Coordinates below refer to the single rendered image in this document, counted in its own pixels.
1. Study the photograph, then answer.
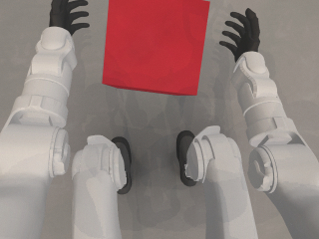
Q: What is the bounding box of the robot right forearm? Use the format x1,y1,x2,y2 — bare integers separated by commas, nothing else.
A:
231,51,319,167

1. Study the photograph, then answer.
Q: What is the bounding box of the robot left forearm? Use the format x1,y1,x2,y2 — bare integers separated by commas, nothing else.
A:
0,26,78,138

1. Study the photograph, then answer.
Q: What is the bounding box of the right robot hand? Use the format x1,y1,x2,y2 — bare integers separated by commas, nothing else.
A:
219,8,260,63

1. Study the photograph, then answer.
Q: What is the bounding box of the left robot hand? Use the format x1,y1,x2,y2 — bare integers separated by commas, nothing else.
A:
49,0,90,36

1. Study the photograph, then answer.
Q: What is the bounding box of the right robot upper arm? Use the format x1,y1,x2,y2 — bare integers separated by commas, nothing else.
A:
247,143,319,239

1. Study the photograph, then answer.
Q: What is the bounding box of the robot left shin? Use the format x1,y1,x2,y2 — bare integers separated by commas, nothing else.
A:
71,135,127,189

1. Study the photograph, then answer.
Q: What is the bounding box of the robot shin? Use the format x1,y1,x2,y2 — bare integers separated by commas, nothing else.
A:
71,135,127,189
184,125,242,181

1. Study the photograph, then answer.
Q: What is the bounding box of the robot right shin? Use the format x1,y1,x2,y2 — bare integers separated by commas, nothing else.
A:
184,125,242,181

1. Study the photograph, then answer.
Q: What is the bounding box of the carton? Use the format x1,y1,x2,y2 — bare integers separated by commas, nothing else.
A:
102,0,210,96

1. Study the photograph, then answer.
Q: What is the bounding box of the left robot upper arm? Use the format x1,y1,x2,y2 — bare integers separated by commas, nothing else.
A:
0,123,71,239

